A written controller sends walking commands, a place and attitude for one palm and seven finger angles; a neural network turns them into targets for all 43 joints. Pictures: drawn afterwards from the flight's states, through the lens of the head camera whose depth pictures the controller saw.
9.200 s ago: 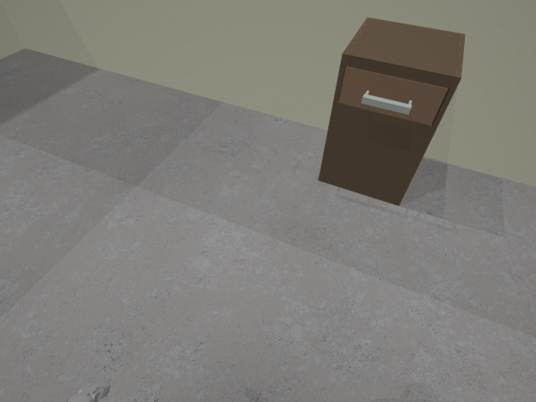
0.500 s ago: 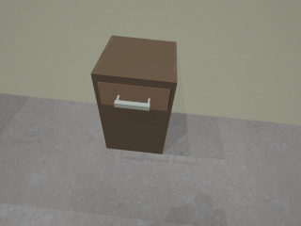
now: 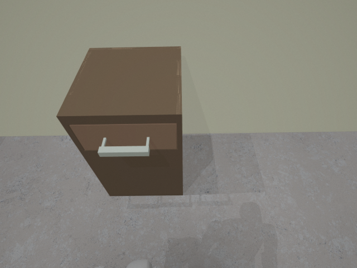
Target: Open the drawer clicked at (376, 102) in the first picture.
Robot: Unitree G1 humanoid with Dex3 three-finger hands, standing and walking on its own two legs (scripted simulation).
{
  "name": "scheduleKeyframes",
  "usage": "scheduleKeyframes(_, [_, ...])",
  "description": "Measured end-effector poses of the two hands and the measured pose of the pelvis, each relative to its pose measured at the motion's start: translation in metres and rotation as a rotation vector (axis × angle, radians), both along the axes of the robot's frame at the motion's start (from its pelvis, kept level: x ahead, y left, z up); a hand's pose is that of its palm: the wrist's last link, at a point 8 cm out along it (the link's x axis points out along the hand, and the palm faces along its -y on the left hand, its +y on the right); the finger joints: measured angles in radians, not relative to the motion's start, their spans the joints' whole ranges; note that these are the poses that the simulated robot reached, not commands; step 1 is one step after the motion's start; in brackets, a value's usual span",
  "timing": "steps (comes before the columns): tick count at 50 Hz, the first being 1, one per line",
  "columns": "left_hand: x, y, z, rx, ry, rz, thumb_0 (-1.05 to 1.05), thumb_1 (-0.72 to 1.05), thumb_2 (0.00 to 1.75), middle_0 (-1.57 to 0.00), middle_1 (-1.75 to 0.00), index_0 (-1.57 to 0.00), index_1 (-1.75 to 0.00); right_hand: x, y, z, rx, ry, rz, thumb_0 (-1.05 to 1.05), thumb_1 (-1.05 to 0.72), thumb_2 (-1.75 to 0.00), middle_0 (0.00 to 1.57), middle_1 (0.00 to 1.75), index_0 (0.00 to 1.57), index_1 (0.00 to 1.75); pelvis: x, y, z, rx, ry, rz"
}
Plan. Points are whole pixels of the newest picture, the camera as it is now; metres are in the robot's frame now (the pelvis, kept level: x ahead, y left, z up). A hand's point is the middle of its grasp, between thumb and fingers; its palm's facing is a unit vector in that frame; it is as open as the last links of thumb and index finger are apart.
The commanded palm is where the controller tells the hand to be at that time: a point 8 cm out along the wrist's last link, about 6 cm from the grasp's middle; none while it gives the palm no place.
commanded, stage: come to a stop and stand still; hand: left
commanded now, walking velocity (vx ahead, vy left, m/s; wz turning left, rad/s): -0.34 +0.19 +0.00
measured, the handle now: (125, 145) +0.56 +0.22 -0.20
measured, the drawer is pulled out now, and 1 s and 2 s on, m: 0.00 0.00 0.00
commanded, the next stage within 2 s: look again from close up in 1.12 s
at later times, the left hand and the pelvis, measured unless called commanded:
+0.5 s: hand out of the picture +0.06 +0.20 -0.17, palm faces +0.01 -0.97 -0.25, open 7.4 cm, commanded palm none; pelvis +0.03 +0.00 +0.00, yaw -2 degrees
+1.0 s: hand out of the picture +0.01 +0.10 -0.16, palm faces +0.03 -0.97 -0.23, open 7.3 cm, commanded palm none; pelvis -0.01 -0.07 +0.01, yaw -1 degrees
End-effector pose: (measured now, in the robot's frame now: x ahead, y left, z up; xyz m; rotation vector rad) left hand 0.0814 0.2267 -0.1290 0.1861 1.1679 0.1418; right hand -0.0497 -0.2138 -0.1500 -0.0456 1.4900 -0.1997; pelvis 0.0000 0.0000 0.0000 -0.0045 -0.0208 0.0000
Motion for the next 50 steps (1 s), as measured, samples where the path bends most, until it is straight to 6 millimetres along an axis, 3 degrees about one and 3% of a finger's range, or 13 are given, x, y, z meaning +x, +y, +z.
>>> scheduleKeyframes(5, [-0.002,0.005,0.002,0.012,0.074,0.015,-0.01,0.94,0.90,-0.20,-0.30,-0.20,-0.30,0.084,-0.008,0.007,-0.031,-0.138,0.051,0.01,-0.92,-0.90,0.19,0.30,0.19,0.30,0.024,0.001,0.007,0.003,0.014,-0.009])
scheduleKeyframes(9, [-0.005,0.010,-0.005,-0.005,0.116,0.045,-0.01,0.93,0.90,-0.20,-0.30,-0.20,-0.30,0.128,-0.007,0.009,-0.059,-0.193,0.076,0.01,-0.94,-0.90,0.19,0.30,0.20,0.30,0.039,0.010,0.003,-0.004,0.006,-0.013])
scheduleKeyframes(14, [-0.007,0.023,-0.021,-0.024,0.154,0.084,0.00,0.92,0.90,-0.20,-0.30,-0.20,-0.30,0.160,0.005,0.012,-0.079,-0.232,0.114,0.01,-0.93,-0.90,0.19,0.30,0.20,0.30,0.049,0.021,-0.004,0.004,-0.005,-0.015])
scheduleKeyframes(19, [-0.013,0.029,-0.018,-0.008,0.191,0.078,0.00,0.91,0.90,-0.20,-0.30,-0.20,-0.30,0.171,0.011,0.017,-0.078,-0.257,0.130,0.00,-0.92,-0.90,0.20,0.30,0.20,0.30,0.042,0.019,0.001,0.008,0.012,-0.027])
scheduleKeyframes(26, [-0.023,0.021,-0.007,0.039,0.198,0.042,0.00,0.91,0.90,-0.20,-0.30,-0.20,-0.30,0.157,-0.009,0.011,-0.053,-0.273,0.100,0.00,-0.91,-0.90,0.20,0.30,0.20,0.30,0.024,0.000,0.001,0.018,0.034,-0.043])
scheduleKeyframes(31, [-0.031,-0.003,-0.001,0.080,0.156,0.019,0.00,0.91,0.90,-0.20,-0.30,-0.20,-0.30,0.124,-0.040,-0.007,-0.019,-0.249,0.053,0.00,-0.91,-0.90,0.20,0.30,0.20,0.30,0.010,-0.026,-0.007,0.032,0.020,-0.041])
scheduleKeyframes(38, [-0.044,-0.047,0.008,0.047,0.149,0.003,0.00,0.90,0.90,-0.20,-0.30,-0.20,-0.30,0.073,-0.069,-0.003,-0.014,-0.152,0.014,0.01,-0.91,-0.90,0.20,0.30,0.20,0.30,0.007,-0.051,0.005,0.047,0.009,-0.038])
scheduleKeyframes(45, [-0.057,-0.065,-0.003,0.025,0.158,0.041,0.01,0.94,0.90,-0.20,-0.30,-0.20,-0.30,0.029,-0.077,-0.002,-0.021,-0.036,0.041,0.01,-0.91,-0.90,0.19,0.30,0.19,0.30,0.000,-0.069,0.003,0.025,0.000,-0.009])
scheduleKeyframes(50, [-0.077,-0.076,-0.004,0.004,0.195,0.058,0.01,0.93,0.90,-0.20,-0.30,-0.20,-0.30,0.011,-0.076,0.000,-0.011,0.006,0.046,0.01,-0.91,-0.90,0.19,0.30,0.20,0.30,-0.006,-0.074,0.005,0.018,-0.013,-0.014])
